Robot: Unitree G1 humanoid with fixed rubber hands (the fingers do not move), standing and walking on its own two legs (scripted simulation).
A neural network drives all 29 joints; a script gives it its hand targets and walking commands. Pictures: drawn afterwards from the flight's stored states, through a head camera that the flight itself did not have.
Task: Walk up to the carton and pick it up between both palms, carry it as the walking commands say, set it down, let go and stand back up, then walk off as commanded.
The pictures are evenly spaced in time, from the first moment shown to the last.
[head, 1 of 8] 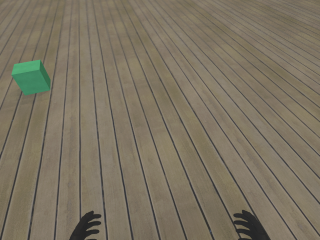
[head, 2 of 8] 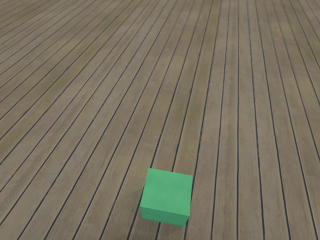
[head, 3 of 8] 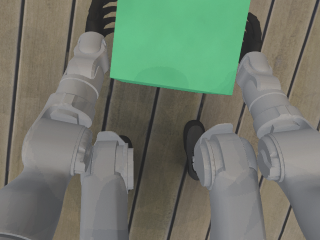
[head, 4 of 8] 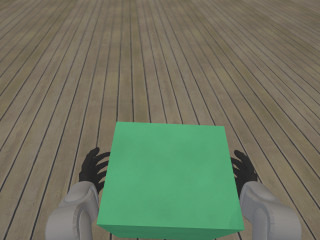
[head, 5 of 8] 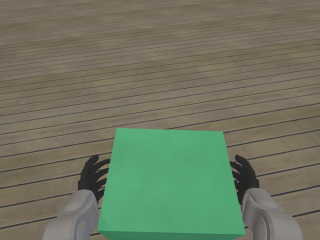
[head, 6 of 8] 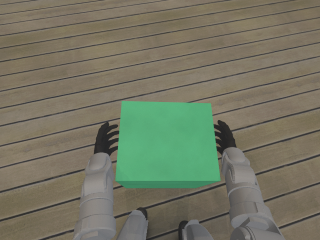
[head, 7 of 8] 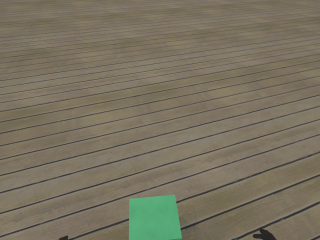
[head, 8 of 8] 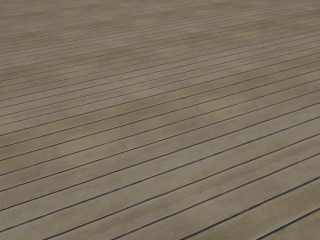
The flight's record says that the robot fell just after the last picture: no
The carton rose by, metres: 0.70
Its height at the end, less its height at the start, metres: -0.02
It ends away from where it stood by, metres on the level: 5.36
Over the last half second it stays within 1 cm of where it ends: yes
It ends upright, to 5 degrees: no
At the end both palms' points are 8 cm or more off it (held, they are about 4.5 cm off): yes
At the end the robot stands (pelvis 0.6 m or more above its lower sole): yes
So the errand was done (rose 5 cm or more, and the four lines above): no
